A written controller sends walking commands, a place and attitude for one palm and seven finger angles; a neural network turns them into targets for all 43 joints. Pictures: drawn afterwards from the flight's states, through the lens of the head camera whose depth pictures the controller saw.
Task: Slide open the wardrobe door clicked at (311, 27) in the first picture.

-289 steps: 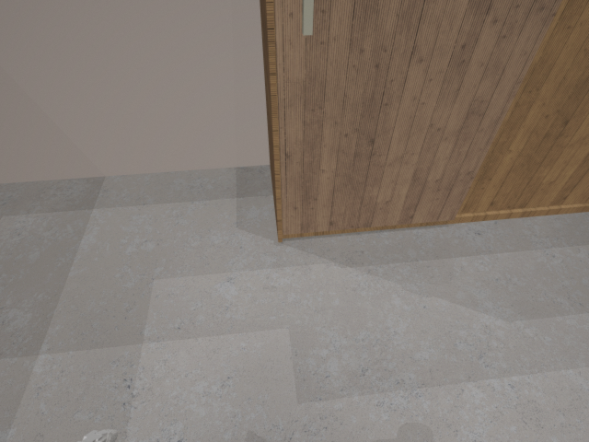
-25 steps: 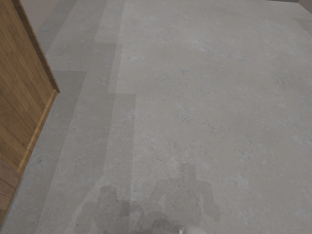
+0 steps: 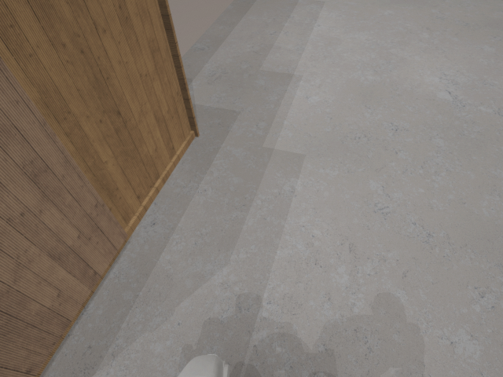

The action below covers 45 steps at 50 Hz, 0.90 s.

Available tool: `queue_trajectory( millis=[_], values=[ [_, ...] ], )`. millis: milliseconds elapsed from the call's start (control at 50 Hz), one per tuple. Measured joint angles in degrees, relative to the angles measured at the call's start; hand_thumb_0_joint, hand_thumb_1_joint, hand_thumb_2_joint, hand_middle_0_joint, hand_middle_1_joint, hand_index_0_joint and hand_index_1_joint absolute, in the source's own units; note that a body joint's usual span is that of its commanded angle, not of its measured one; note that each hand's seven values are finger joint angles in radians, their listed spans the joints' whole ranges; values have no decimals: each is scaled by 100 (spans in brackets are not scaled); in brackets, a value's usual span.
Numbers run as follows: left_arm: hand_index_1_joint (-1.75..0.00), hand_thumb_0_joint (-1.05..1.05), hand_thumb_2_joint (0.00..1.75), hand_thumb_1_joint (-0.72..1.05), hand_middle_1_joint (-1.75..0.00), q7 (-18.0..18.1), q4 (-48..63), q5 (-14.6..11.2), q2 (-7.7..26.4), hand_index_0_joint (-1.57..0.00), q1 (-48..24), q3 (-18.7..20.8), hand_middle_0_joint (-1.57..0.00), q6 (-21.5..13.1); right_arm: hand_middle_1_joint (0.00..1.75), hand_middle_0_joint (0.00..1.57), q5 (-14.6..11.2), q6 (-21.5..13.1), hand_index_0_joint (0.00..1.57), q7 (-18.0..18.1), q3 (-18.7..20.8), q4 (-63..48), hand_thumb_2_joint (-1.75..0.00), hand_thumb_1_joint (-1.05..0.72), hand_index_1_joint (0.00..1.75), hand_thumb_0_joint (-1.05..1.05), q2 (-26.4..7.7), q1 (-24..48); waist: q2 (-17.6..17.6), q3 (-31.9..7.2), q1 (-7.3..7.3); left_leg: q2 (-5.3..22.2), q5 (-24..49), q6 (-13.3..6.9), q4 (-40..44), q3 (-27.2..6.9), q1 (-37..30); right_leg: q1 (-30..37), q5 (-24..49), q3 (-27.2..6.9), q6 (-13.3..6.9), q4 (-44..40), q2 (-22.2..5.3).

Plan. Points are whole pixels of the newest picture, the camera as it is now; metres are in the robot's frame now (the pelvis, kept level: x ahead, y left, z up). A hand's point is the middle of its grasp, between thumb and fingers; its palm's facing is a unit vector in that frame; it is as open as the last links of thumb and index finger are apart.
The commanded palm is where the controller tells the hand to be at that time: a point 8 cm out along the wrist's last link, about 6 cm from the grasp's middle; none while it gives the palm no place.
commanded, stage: turn to face it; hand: left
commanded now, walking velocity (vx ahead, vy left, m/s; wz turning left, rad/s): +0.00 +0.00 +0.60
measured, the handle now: out of the picture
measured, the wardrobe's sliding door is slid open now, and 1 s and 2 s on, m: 0.00 0.00 0.00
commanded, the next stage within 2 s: take the last steps up to it in 1.96 s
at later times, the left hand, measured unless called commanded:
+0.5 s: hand out of the picture +0.05 +0.29 -0.16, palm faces +0.31 -0.91 -0.27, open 7.3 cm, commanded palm none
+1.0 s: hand out of the picture -0.07 +0.23 -0.17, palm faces +0.58 -0.77 -0.26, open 7.3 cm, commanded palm none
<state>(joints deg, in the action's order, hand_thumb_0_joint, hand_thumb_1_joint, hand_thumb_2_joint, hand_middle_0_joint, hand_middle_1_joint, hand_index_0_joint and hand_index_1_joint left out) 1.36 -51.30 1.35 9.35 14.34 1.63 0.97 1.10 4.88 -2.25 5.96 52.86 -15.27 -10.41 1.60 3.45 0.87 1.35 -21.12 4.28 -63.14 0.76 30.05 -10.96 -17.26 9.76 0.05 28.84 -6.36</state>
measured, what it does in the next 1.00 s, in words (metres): steps on the spot, turning left: left foot, then right foot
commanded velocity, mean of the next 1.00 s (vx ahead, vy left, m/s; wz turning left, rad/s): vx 0.00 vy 0.00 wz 0.60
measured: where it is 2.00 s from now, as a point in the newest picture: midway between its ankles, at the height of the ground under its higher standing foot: outside the picture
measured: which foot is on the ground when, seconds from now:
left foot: up 0.00-0.18, down 0.20-0.62, up 0.64-1.00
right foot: down 0.00-0.20, up 0.22-0.60, down 0.62-1.00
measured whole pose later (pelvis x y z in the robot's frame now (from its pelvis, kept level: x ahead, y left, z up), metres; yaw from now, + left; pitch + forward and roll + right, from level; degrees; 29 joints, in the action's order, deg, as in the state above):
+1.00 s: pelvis +0.01 +0.03 -0.01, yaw +36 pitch -1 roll +1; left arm 1.0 -51.3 1.7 12.3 14.4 2.0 1.4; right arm 0.6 4.6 -2.2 4.7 53.6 -15.4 -8.8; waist -0.6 5.2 -0.4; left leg 2.6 -24.4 4.0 -47.0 4.3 21.8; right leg -12.0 -18.1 14.5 1.9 32.2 -10.0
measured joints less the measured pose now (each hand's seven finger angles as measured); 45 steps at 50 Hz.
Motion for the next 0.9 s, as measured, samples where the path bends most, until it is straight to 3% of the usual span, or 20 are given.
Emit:
queue_trajectory(
  millis=[140, 180, 200, 220, 260, 340, 520, 580, 620, 640, 700, 760, 820, 900],
  values=[
    [-30, 0, 90, 91, -30, -46, -38, 40, 135, -21, 25, 29, -20, -4, 30, 19, -42, -11, 20, 5, -108, 32, -89, -91, 30, 1, 38, 273, -234, 141, -186, 144, -321, -34, 1672, 329, -821, -106, -178, 447, 178, 277, -346],
    [-30, 0, 90, 91, -30, -52, -68, 22, 237, -21, 55, 80, -20, 25, 30, 19, -47, -88, 20, 5, -147, -44, -89, -91, 30, 1, 54, 328, -305, 147, -207, 107, 46, -96, 2489, 470, -1175, -195, -319, 575, 283, 533, -470],
    [-30, 0, 90, 91, -30, -61, -67, -3, 294, -21, 96, 113, -20, 49, 30, 19, -40, -150, 20, -3, -164, -101, -89, -91, 30, 1, 44, 338, -322, 120, -212, 91, 379, -257, 2903, 506, -1350, -317, -431, 608, 335, 803, -536],
    [-30, 0, 90, 91, -30, -69, -95, -29, 385, -21, 77, 157, -20, 94, 30, 19, -33, -216, 20, 5, -167, -131, -89, -91, 30, 1, 87, 383, -423, 144, -208, 11, 346, -429, 2858, 505, -1297, -522, -766, 438, 399, 1273, -588],
    [-30, 0, 90, 91, -30, -34, -163, -39, 534, -21, -1, 216, -20, 235, 30, 19, -51, -324, 20, 36, -214, -184, -89, -91, 30, 1, 161, 425, -507, 193, -226, -44, 168, -579, 2698, 446, -1233, -984, -1346, -70, 461, 2377, -417],
    [-30, 0, 90, 91, -30, -41, -196, -63, 656, -20, -221, 294, -20, 287, 30, 20, -25, -384, 20, 145, -266, -214, -89, -91, 30, 0, 237, 327, -413, 191, -151, -98, 327, -589, 3046, 183, -1385, -1559, -1059, -520, 528, 3446, -102],
    [-30, 0, 90, 91, -30, -51, 170, -93, 542, -20, -725, 222, -20, 192, 30, 20, 2, -292, 20, 143, -254, -45, -89, -90, 30, 0, 259, 16, -162, 116, 17, -328, 625, -572, 3469, -384, -1553, -1443, -747, -876, 558, 2261, 211],
    [-30, 0, 90, 91, -30, -45, 276, -112, 442, -20, -808, 159, -20, 138, 30, 20, 8, -233, 20, 137, -208, -7, -89, -90, 30, 0, 223, -63, -44, 82, 89, -388, 565, -494, 3315, -572, -1480, -1084, -582, -859, 503, 1440, 355],
    [-30, 0, 90, 91, -30, -49, 365, -112, 398, -20, -780, 107, -20, 53, 30, 20, -17, -202, 20, 133, -169, -7, -89, -90, 30, 0, 192, -145, -2, 16, 108, -468, 445, -414, 3054, -688, -1344, -669, -28, -798, 449, 529, 397],
    [-30, 0, 90, 91, -30, -33, 374, -82, 346, -20, -775, 88, -20, -13, 30, 20, -39, -190, 20, 130, -137, 6, -89, -90, 30, 0, 152, -152, 74, 22, 100, -461, 259, -370, 2730, -717, -1213, -618, 91, -735, 317, 432, 419],
    [-30, 0, 90, 91, -30, -28, 394, -50, 202, -20, -672, -19, -20, -61, 30, 20, -26, -100, 20, 125, -40, 49, -89, -91, 30, 1, 50, -179, 186, 24, 140, -487, -634, -256, 978, -540, -622, -531, -55, -471, -29, 546, 301],
    [-30, 0, 90, 91, -30, -18, 345, -45, 107, -21, -493, -53, -20, -40, 30, 20, -6, -51, 20, 61, -3, 99, -89, -91, 30, 1, -30, -182, 188, 7, 137, -309, -306, -128, -256, -282, -233, -299, -1, -272, -64, 295, 178],
    [-30, 0, 90, 91, -30, -2, 256, -28, 75, -21, -343, -58, -20, -37, 30, 19, -4, -19, 20, 23, -14, 120, -89, -91, 30, 1, -54, -167, 106, 20, 123, -99, -112, -12, -454, -137, -155, -139, 61, -79, -42, 121, 51],
    [-30, 0, 90, 91, -30, -10, 140, 6, 102, -21, -166, -50, -20, -24, 30, 19, -19, 32, 20, 9, -51, 145, -89, -91, 30, 1, -54, -61, -34, 86, 32, 83, -239, 52, 261, 31, -353, -43, 56, 165, 20, 74, -129]
  ],
)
